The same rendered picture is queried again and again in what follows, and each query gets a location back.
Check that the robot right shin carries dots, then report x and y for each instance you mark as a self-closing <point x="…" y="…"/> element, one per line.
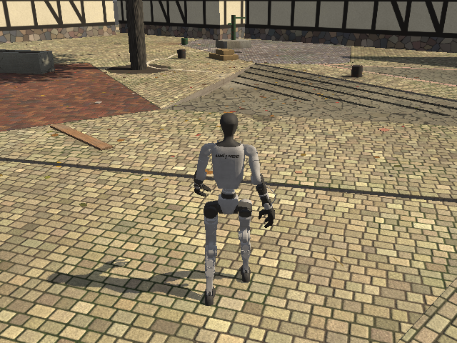
<point x="245" y="252"/>

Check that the left robot hand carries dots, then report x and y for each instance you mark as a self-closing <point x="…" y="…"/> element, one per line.
<point x="204" y="187"/>

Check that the left robot upper arm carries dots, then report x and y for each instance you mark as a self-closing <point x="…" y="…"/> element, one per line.
<point x="206" y="150"/>

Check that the robot left forearm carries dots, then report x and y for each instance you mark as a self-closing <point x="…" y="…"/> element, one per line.
<point x="197" y="183"/>

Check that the right robot hand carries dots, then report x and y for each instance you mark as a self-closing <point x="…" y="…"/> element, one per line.
<point x="270" y="218"/>

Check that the robot right forearm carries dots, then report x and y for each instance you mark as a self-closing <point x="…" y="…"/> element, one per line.
<point x="263" y="194"/>

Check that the robot shin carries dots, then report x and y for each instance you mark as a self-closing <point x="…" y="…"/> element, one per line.
<point x="245" y="252"/>
<point x="209" y="271"/>

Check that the robot left shin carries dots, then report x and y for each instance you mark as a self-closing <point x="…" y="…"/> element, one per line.
<point x="209" y="271"/>

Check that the right robot upper arm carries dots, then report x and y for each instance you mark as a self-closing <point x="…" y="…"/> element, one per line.
<point x="251" y="151"/>

